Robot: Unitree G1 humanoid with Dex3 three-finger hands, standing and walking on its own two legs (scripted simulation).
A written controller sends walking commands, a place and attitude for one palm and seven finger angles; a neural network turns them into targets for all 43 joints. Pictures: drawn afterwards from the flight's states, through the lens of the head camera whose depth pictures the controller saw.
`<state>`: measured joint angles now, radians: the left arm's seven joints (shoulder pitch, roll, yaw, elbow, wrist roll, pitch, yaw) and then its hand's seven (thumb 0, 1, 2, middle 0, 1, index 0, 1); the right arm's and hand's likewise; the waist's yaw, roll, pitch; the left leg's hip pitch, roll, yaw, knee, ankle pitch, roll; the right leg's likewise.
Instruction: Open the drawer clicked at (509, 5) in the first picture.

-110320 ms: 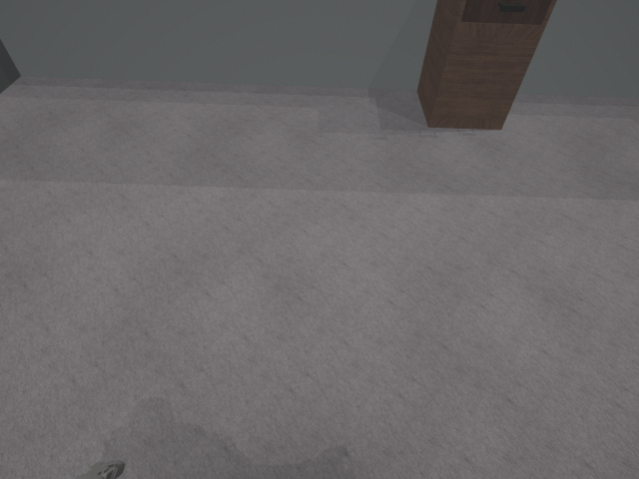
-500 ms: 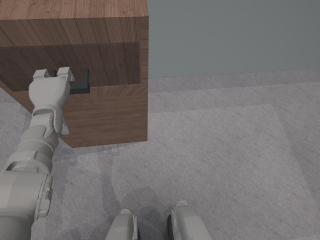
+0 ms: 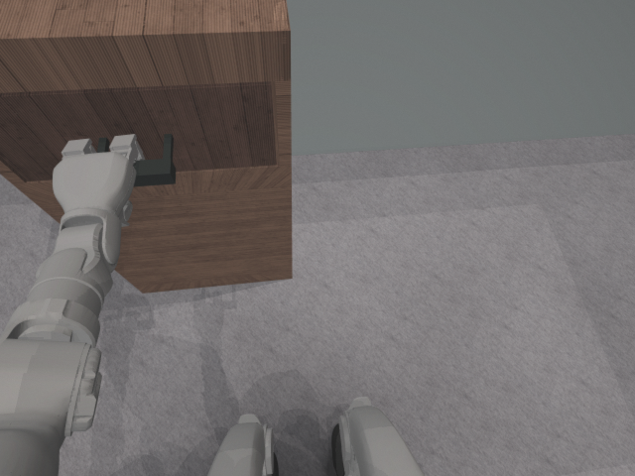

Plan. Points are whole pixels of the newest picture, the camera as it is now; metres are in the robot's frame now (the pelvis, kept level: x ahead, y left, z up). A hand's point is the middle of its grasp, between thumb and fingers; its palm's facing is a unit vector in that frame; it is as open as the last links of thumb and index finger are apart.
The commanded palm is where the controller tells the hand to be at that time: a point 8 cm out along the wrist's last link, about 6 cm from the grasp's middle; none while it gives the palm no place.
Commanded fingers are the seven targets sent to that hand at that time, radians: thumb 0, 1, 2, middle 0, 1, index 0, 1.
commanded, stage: close the thumb around the handle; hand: left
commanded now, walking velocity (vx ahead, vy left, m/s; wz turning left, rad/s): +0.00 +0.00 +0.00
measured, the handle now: (134, 159) +0.54 +0.23 -0.01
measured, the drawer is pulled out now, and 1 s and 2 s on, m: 0.00 0.05 0.17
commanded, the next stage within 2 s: pull the drawer open in 0.22 s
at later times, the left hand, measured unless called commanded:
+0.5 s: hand (116, 203) +0.48 +0.25 -0.03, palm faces -0.07 -0.02 -1.00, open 5.9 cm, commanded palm +0.45 +0.23 +0.02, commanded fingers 0.00 0.90 0.90 -0.40 -1.35 -0.40 -1.35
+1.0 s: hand (112, 237) +0.43 +0.25 -0.03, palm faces -0.04 -0.05 -1.00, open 5.9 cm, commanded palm +0.38 +0.24 +0.02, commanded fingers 0.00 0.90 0.90 -0.40 -1.35 -0.40 -1.35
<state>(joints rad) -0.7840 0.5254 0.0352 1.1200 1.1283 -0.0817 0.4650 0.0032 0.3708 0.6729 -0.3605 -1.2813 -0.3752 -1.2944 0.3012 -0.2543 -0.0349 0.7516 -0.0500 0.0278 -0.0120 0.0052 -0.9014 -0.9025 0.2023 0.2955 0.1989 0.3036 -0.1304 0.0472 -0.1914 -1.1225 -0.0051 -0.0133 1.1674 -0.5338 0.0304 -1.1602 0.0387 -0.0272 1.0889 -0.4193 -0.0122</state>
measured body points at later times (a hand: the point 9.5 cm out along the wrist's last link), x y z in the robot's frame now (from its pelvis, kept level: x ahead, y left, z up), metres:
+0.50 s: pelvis +0.00 +0.00 +0.00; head +0.14 +0.01 +0.43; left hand +0.48 +0.25 +0.03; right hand +0.01 -0.27 -0.12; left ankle +0.00 +0.10 -0.64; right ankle +0.04 -0.12 -0.64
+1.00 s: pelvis +0.04 +0.01 +0.03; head +0.15 +0.01 +0.46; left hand +0.42 +0.25 +0.03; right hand +0.12 -0.25 -0.11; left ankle +0.00 +0.10 -0.64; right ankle +0.04 -0.12 -0.64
